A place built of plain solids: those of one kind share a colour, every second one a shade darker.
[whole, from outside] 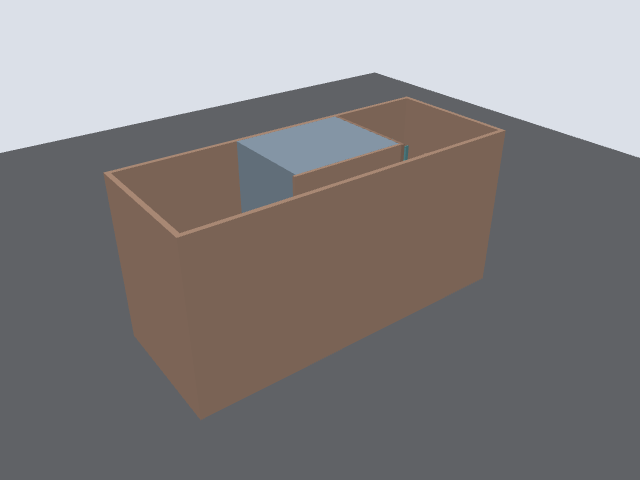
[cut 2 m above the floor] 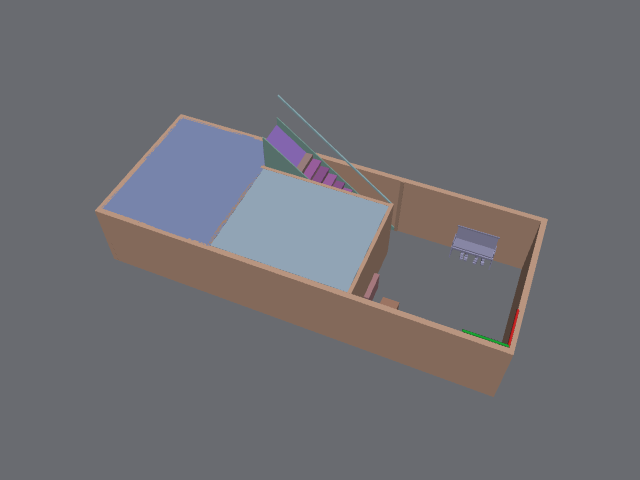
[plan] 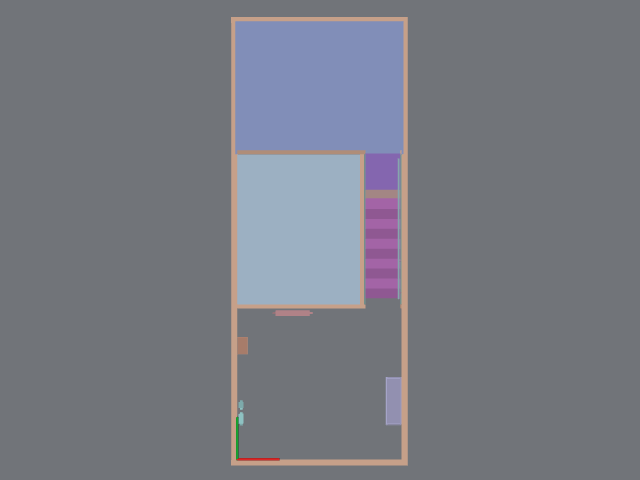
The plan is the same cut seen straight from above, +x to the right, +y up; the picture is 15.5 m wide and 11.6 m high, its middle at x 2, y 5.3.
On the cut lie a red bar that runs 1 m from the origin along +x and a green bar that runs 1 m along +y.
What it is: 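A lodging house's back stair, a dwelling of no particular year; the back hall below, the upper passage 2.90 m above it, and between them a joiner's timber flight of 15 risers of about 0.193 m on goings of about 0.240 m, 0.84 m clear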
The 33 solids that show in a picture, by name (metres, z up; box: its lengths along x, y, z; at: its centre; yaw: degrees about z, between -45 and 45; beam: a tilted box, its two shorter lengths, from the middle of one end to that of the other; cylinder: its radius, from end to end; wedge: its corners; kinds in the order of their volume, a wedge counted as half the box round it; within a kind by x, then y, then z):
{
 "beside_box_1": {"box": [2.97, 3.63, 5.39], "at": [1.48, 5.56, 2.65]},
 "upper_1": {"box": [4.07, 3.22, 2.95], "at": [1.99, 8.98, 1.43]},
 "wall_1": {"box": [0.15, 10.84, 5.39], "at": [-0.07, 5.27, 2.65]},
 "wall_2": {"box": [3.1, 0.1, 2.64], "at": [1.55, 3.69, 1.27]},
 "wall_3": {"box": [3.1, 0.1, 5.39], "at": [1.55, 7.42, 2.65]},
 "wall_4": {"box": [4.27, 0.15, 5.39], "at": [1.99, -0.07, 2.65]},
 "wall_5": {"box": [4.27, 0.15, 5.39], "at": [1.99, 10.62, 2.65]},
 "wall_6": {"box": [0.1, 3.83, 5.39], "at": [3.02, 5.56, 2.65]},
 "wall_7": {"box": [0.031, 0.1, 2.64], "at": [3.95, 3.69, 1.27]},
 "wall_8": {"box": [0.15, 10.84, 5.39], "at": [4.04, 5.27, 2.65]},
 "carriage_1": {"wedge": [[3.09, 3.94, -0.05], [3.09, 3.94, 0.0], [3.09, 7.39, -0.05], [3.09, 7.39, 2.78], [3.94, 3.94, -0.05], [3.94, 3.94, 0.0], [3.94, 7.39, -0.05], [3.94, 7.39, 2.78]]},
 "string_1": {"wedge": [[3.07, 3.75, -0.05], [3.07, 3.75, 0.12], [3.07, 7.37, -0.05], [3.07, 7.37, 3.04], [3.1, 3.75, -0.05], [3.1, 3.75, 0.12], [3.1, 7.37, -0.05], [3.1, 7.37, 3.04]]},
 "string_2": {"wedge": [[3.94, 3.75, -0.05], [3.94, 3.75, 0.12], [3.94, 7.37, -0.05], [3.94, 7.37, 3.04], [3.97, 3.75, -0.05], [3.97, 3.75, 0.12], [3.97, 7.37, -0.05], [3.97, 7.37, 3.04]]},
 "rail_1": {"wedge": [[3.88, 3.87, 1.05], [3.88, 3.87, 1.11], [3.88, 7.27, 3.79], [3.88, 7.27, 3.85], [3.92, 3.87, 1.05], [3.92, 3.87, 1.11], [3.92, 7.27, 3.79], [3.92, 7.27, 3.85]]},
 "tread_1": {"wedge": [[3.09, 3.89, 0.14], [3.09, 3.89, 0.19], [3.09, 4.18, 0.14], [3.09, 4.18, 0.2], [3.95, 3.89, 0.14], [3.95, 3.89, 0.19], [3.95, 4.18, 0.14], [3.95, 4.18, 0.2]]},
 "tread_2": {"wedge": [[3.09, 4.13, 0.33], [3.09, 4.13, 0.39], [3.09, 4.42, 0.33], [3.09, 4.42, 0.39], [3.95, 4.13, 0.33], [3.95, 4.13, 0.39], [3.95, 4.42, 0.33], [3.95, 4.42, 0.39]]},
 "tread_3": {"wedge": [[3.09, 4.37, 0.53], [3.09, 4.37, 0.58], [3.09, 4.66, 0.53], [3.09, 4.66, 0.58], [3.95, 4.37, 0.53], [3.95, 4.37, 0.58], [3.95, 4.66, 0.53], [3.95, 4.66, 0.58]]},
 "tread_4": {"wedge": [[3.09, 4.61, 0.72], [3.09, 4.61, 0.77], [3.09, 4.9, 0.72], [3.09, 4.9, 0.77], [3.95, 4.61, 0.72], [3.95, 4.61, 0.77], [3.95, 4.9, 0.72], [3.95, 4.9, 0.77]]},
 "tread_5": {"wedge": [[3.09, 4.85, 0.91], [3.09, 4.85, 0.97], [3.09, 5.14, 0.91], [3.09, 5.14, 0.97], [3.95, 4.85, 0.91], [3.95, 4.85, 0.97], [3.95, 5.14, 0.91], [3.95, 5.14, 0.97]]},
 "tread_6": {"wedge": [[3.09, 5.09, 1.11], [3.09, 5.09, 1.16], [3.09, 5.38, 1.11], [3.09, 5.38, 1.16], [3.95, 5.09, 1.1], [3.95, 5.09, 1.16], [3.95, 5.38, 1.1], [3.95, 5.38, 1.16]]},
 "tread_7": {"wedge": [[3.09, 5.33, 1.3], [3.09, 5.33, 1.35], [3.09, 5.62, 1.3], [3.09, 5.62, 1.35], [3.95, 5.33, 1.3], [3.95, 5.33, 1.35], [3.95, 5.62, 1.3], [3.95, 5.62, 1.35]]},
 "tread_8": {"wedge": [[3.09, 5.57, 1.49], [3.09, 5.57, 1.55], [3.09, 5.86, 1.49], [3.09, 5.86, 1.55], [3.95, 5.57, 1.49], [3.95, 5.57, 1.55], [3.95, 5.86, 1.49], [3.95, 5.86, 1.55]]},
 "tread_9": {"wedge": [[3.09, 5.81, 1.68], [3.09, 5.81, 1.74], [3.09, 6.1, 1.68], [3.09, 6.1, 1.74], [3.95, 5.81, 1.68], [3.95, 5.81, 1.74], [3.95, 6.1, 1.68], [3.95, 6.1, 1.74]]},
 "tread_10": {"wedge": [[3.09, 6.05, 1.88], [3.09, 6.05, 1.93], [3.09, 6.34, 1.88], [3.09, 6.34, 1.93], [3.95, 6.05, 1.88], [3.95, 6.05, 1.93], [3.95, 6.34, 1.88], [3.95, 6.34, 1.93]]},
 "radiator_1": {"box": [0.83, 0.14, 0.59], "at": [1.34, 3.53, 0.39]},
 "longcase_clock_1": {"box": [0.24, 0.41, 0.52], "at": [0.12, 2.75, 1.69]},
 "boot_bench_1": {"box": [0.02, 1.11, 0.06], "at": [3.61, 1.41, 0.4]},
 "boot_bench_2": {"box": [0.37, 1.11, 0.028], "at": [3.77, 1.41, 0.45]},
 "boot_bench_3": {"box": [0.32, 1.09, 0.044], "at": [3.77, 1.41, 0.48]},
 "boot_bench_4": {"box": [0.032, 1.17, 0.05], "at": [3.95, 1.41, 0.97]},
 "boot_bench_5": {"box": [0.02, 1.11, 0.85], "at": [3.96, 1.41, 0.53]},
 "coat_pegs_1": {"box": [0.12, 0.24, 0.73], "at": [0.09, 0.98, 1.19]},
 "riser_1": {"wedge": [[3.09, 6.31, 1.9], [3.09, 6.31, 2.08], [3.09, 6.58, 2.01], [3.09, 6.58, 2.08], [3.95, 6.31, 1.9], [3.95, 6.31, 2.08], [3.95, 6.58, 2.01], [3.95, 6.58, 2.08]]}
}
